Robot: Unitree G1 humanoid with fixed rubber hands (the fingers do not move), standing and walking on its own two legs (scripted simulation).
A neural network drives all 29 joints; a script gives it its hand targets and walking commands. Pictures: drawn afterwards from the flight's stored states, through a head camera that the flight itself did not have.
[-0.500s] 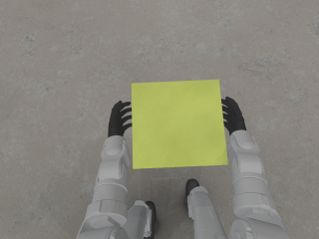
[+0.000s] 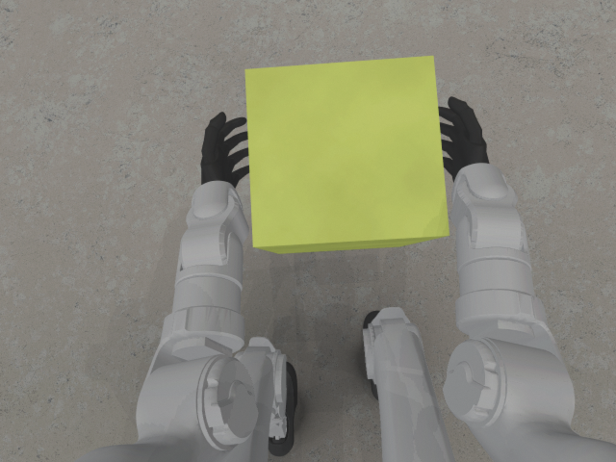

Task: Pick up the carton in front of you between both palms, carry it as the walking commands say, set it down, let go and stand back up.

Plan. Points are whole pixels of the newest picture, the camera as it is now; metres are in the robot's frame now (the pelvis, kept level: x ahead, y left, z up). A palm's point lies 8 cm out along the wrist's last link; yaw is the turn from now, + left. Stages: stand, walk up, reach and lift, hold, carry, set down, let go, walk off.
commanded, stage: set down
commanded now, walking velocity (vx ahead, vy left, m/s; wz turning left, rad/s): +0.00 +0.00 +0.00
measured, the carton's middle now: (338, 177) +0.48 -0.08 -0.16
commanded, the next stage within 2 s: none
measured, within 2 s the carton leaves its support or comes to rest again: rests again in 1.32 s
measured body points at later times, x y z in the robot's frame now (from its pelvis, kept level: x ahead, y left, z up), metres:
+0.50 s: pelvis -0.02 +0.00 -0.11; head +0.31 -0.07 +0.18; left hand +0.52 +0.05 -0.24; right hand +0.49 -0.25 -0.25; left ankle +0.04 +0.13 -0.54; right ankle +0.13 -0.12 -0.54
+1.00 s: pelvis -0.03 +0.01 -0.18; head +0.34 -0.05 +0.06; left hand +0.54 +0.04 -0.35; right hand +0.51 -0.26 -0.35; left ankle +0.04 +0.13 -0.54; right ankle +0.13 -0.12 -0.54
